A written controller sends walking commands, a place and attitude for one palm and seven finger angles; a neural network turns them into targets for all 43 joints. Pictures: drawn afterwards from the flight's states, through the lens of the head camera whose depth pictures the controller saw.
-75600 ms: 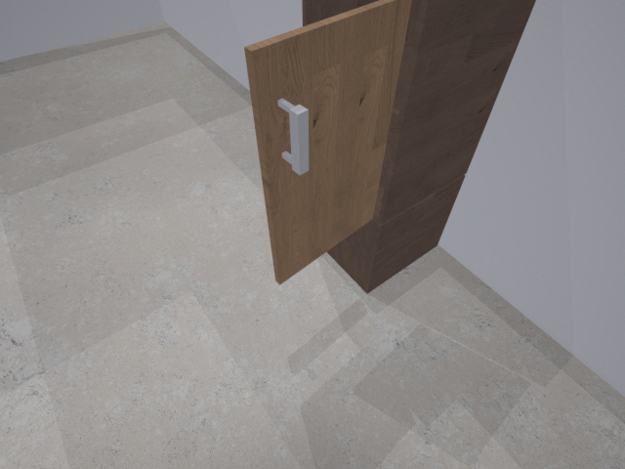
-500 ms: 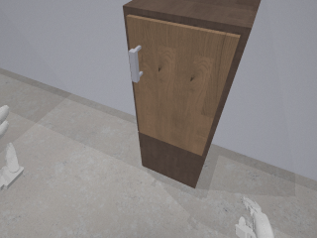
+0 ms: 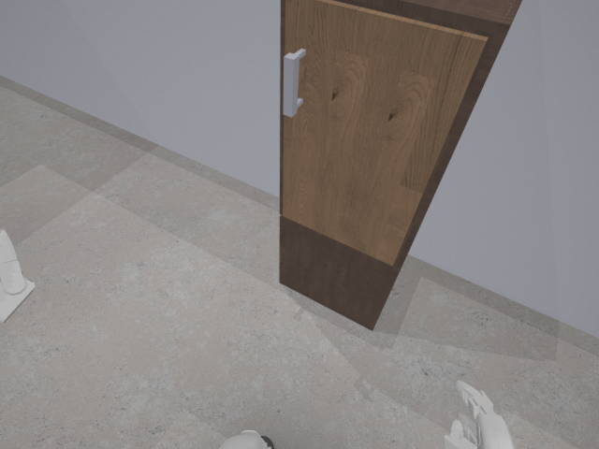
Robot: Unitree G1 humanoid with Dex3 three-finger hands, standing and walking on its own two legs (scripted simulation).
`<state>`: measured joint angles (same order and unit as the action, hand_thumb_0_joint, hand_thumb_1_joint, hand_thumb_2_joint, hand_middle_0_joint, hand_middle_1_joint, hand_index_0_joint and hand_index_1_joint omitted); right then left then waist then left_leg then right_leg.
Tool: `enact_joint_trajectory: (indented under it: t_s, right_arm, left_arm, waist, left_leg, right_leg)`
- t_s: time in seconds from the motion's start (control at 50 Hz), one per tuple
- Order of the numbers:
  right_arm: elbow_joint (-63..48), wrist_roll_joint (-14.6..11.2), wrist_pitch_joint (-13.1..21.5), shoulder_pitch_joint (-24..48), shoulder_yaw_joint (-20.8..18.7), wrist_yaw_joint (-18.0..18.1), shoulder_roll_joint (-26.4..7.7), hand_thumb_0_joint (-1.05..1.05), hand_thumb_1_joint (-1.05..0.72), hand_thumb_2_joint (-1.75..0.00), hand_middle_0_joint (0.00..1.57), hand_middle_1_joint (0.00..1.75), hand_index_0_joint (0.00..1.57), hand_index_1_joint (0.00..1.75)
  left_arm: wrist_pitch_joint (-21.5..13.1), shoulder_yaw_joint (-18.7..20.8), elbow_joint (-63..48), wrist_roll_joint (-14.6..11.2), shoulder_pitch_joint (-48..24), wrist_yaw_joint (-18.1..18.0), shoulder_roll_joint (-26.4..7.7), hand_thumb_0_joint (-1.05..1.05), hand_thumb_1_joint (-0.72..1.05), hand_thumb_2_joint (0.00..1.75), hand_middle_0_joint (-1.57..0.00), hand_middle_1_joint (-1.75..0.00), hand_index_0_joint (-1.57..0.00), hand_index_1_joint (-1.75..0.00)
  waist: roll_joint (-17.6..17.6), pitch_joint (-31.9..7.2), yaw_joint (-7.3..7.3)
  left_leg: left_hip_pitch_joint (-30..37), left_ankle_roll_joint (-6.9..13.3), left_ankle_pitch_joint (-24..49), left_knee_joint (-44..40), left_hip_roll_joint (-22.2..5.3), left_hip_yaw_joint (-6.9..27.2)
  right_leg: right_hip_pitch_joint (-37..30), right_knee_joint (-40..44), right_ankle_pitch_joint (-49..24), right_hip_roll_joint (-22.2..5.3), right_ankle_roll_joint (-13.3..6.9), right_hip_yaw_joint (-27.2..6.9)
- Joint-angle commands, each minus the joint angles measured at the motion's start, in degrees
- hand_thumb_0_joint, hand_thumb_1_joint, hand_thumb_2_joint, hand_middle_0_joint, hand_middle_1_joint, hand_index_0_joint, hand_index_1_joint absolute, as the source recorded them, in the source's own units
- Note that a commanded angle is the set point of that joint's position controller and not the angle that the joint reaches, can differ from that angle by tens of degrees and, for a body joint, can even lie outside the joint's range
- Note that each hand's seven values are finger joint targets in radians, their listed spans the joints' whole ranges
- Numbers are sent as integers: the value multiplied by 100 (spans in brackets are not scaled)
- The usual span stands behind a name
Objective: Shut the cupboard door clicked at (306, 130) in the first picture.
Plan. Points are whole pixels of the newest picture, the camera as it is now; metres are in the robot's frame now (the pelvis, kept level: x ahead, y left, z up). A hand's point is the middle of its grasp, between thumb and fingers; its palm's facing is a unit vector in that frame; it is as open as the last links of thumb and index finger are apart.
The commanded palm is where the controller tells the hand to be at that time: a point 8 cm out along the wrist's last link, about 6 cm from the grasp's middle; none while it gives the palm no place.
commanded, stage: step back with the hand held close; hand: left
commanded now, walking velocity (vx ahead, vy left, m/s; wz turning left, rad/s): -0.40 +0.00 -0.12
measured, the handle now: (295, 82) +0.75 +0.05 +0.12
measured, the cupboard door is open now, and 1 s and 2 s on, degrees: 0 0 0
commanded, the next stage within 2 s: stop stepping back and stand still in 0.10 s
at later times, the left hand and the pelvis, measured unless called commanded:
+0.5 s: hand out of the picture +0.15 +0.26 +0.18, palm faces +0.33 -0.82 -0.46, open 7.4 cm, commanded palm +0.09 +0.30 +0.19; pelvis -0.09 +0.01 +0.02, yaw -6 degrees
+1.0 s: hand out of the picture +0.13 +0.27 +0.18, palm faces +0.37 -0.82 -0.43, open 7.4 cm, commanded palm +0.07 +0.31 +0.19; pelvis -0.10 +0.02 +0.01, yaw -6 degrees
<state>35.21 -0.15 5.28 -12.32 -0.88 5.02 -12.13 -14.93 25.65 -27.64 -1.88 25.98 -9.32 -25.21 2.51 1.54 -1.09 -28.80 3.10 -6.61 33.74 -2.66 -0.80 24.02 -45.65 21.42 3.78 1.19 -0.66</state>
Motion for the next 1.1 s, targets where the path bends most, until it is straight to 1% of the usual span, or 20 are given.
enact_joint_trajectory:
  t_s: [0.0, 0.06, 0.08, 0.12, 0.14, 0.16, 0.2, 0.24, 0.28, 0.32, 0.38, 0.44, 0.52, 0.58, 0.62, 0.66, 0.74, 0.86, 0.96, 1.08]
  right_arm:
    - [-866, 0, 439, 618, -345, -93, -717, 0, -90, -90, 20, 30, 20, 30]
    - [-783, 5, 457, 592, -250, -154, -686, 0, -90, -90, 20, 30, 20, 30]
    - [-709, 36, 432, 513, -273, -160, -670, 0, -90, -90, 20, 30, 20, 30]
    - [-616, 91, 386, 485, -172, -140, -483, 0, -90, -90, 20, 30, 20, 30]
    - [-558, 10, 389, 486, -215, -134, -483, 0, -90, -90, 20, 30, 20, 30]
    - [-636, 22, 357, 586, -219, -105, -498, 0, -90, -90, 20, 30, 20, 30]
    - [-682, 36, 231, 574, -104, -16, -420, 0, -90, -90, 20, 30, 20, 30]
    - [-693, 3, 140, 422, -84, 36, -520, 0, -90, -90, 20, 30, 20, 30]
    - [-789, -81, 206, 422, -197, 91, -755, 0, -90, -90, 20, 30, 20, 30]
    - [-883, -136, 278, 317, -187, 81, -762, 0, -90, -90, 20, 30, 20, 30]
    - [-953, -60, 362, 460, -106, 65, -742, 0, -90, -90, 20, 30, 20, 30]
    - [-932, -36, 390, 322, -109, 25, -711, 0, -90, -90, 20, 30, 20, 30]
    - [-866, 50, 345, 311, -100, -13, -661, 0, -90, -90, 20, 30, 20, 30]
    - [-747, 88, 226, 334, -210, -20, -701, 0, -90, -90, 20, 30, 20, 30]
    - [-637, 76, 134, 283, -156, -33, -645, 0, -90, -90, 20, 30, 20, 30]
    - [-578, 63, 178, 338, -118, -19, -641, 0, -90, -90, 20, 30, 20, 30]
    - [-544, 34, 269, 358, -162, 47, -731, 0, -90, -90, 20, 30, 20, 30]
    - [-654, -16, 340, 402, -78, 22, -717, 0, -90, -90, 20, 30, 20, 30]
    - [-700, 0, 422, 316, -77, -24, -653, 0, -90, -90, 20, 30, 20, 30]
    - [-721, -6, 315, 353, -77, -58, -648, 0, -90, -90, 20, 30, 20, 30]
  left_arm:
    - [-429, 734, -1155, -192, 445, -67, -853, 0, 90, 90, -20, -30, -20, -30]
    - [-423, 653, -1335, -305, 502, 7, -898, 0, 90, 90, -20, -30, -20, -30]
    - [-440, 738, -1421, -267, 396, 9, -1046, 0, 90, 90, -20, -30, -20, -30]
    - [-511, 693, -1514, -216, -208, -37, -1239, 0, 90, 90, -20, -30, -20, -30]
    - [-422, 391, -1457, -153, -467, -69, -1138, 0, 90, 90, -20, -30, -20, -30]
    - [-318, 471, -1439, -79, -468, -103, -1223, 0, 90, 90, -20, -30, -20, -30]
    - [-156, 623, -1253, -78, -280, -134, -1264, 0, 90, 90, -20, -30, -20, -30]
    - [-12, 532, -1009, -94, -217, -131, -1091, 0, 90, 90, -20, -30, -20, -30]
    - [32, 669, -1101, -133, -197, -124, -1197, 0, 90, 90, -20, -30, -20, -30]
    - [45, 635, -660, -160, 430, -87, -970, 0, 90, 90, -20, -30, -20, -30]
    - [15, 744, -1387, -178, 307, -50, -1050, 0, 90, 90, -20, -30, -20, -30]
    - [86, 476, -1383, -88, 479, -96, -731, 0, 90, 90, -20, -30, -20, -30]
    - [147, 548, -1279, -72, 519, -155, -914, 0, 90, 90, -20, -30, -20, -30]
    - [203, 723, -1185, -120, 493, -203, -1118, 0, 90, 90, -20, -30, -20, -30]
    - [205, 433, -1105, -91, 211, -249, -864, 0, 90, 90, -20, -30, -20, -30]
    - [124, 408, -879, -44, -144, -274, -903, 0, 90, 90, -20, -30, -20, -30]
    - [30, 292, -735, 30, -423, -228, -842, 0, 90, 90, -20, -30, -20, -30]
    - [-74, 401, -849, 35, -145, -139, -801, 0, 90, 90, -20, -30, -20, -30]
    - [-116, 455, -941, -11, 195, -133, -768, 0, 90, 90, -20, -30, -20, -30]
    - [-16, 499, -927, -107, 326, -111, -859, 0, 90, 90, -20, -30, -20, -30]
  waist:
    - [1036, -976, 172]
    - [1117, -844, 145]
    - [852, -860, 104]
    - [-551, -794, 60]
    - [-1233, -932, 68]
    - [-1402, -846, 114]
    - [-964, -817, 55]
    - [-456, -789, 3]
    - [88, -928, 99]
    - [234, -1021, 118]
    - [1170, -741, 107]
    - [1030, -528, 41]
    - [619, -656, 19]
    - [-739, -659, 41]
    - [-931, -307, 10]
    - [-676, -81, -8]
    - [-247, 6, 12]
    - [404, 100, 46]
    - [348, -618, 92]
    - [159, -876, 76]
  left_leg:
    - [-111, 223, -2626, -2167, -1367, 1163]
    - [327, -172, -2412, -1979, -1144, 581]
    - [652, -283, -2129, -1513, -959, 335]
    - [1573, -663, -1310, 340, -231, -324]
    - [1626, -644, -1343, 1170, 60, -210]
    - [1160, -551, -1299, 1503, 59, -53]
    - [726, -493, -1158, 1146, 13, 129]
    - [1229, -396, -399, 44, 67, 24]
    - [1755, -238, 860, -797, -383, 387]
    - [1654, -100, 613, -1134, -640, 682]
    - [740, -71, -2680, -2548, -957, 1400]
    - [209, -158, -3378, -2739, -865, 1038]
    - [600, -294, -2350, -1798, -323, 376]
    - [1285, -370, -1430, 296, 123, 10]
    - [528, -340, -1160, 1226, 139, 90]
    - [547, -264, -1298, 683, 6, 169]
    - [1567, -46, -1305, -509, 1, 151]
    - [676, 89, -2495, -1973, -632, 1283]
    - [1051, -52, -1082, -1512, -404, 656]
    - [1579, -215, 211, -953, -214, 308]
  right_leg:
    - [-1023, -360, 721, 61, -124, 211]
    - [-1102, 1449, 634, -32, -225, 342]
    - [-861, 2076, 471, -349, -322, -62]
    - [513, 3170, -274, -1666, -890, -1762]
    - [664, 3145, -855, -2021, -920, -1913]
    - [261, 2825, -2277, -2018, -916, -1821]
    - [-478, 2122, -3821, -1899, -864, -1411]
    - [-533, 1851, -3366, -1444, -555, -974]
    - [-642, 1696, -2090, -691, -164, -481]
    - [-902, 1726, -1456, -295, -69, -259]
    - [-1283, 1325, -80, -86, -7, 46]
    - [-1651, 1378, -79, 15, -66, 285]
    - [-1701, 2438, -83, -293, -334, 89]
    - [-237, 3451, 1612, -1358, -915, -1576]
    - [-344, 3499, 1618, -1894, -1240, -2064]
    - [-429, 3209, 1173, -1831, -1091, -1711]
    - [-100, 2645, 783, -1154, -611, -984]
    - [-960, 1878, -147, -357, -152, -101]
    - [-1602, 2111, -1129, -487, -185, -173]
    - [-1450, 2319, -1903, -666, -260, -431]
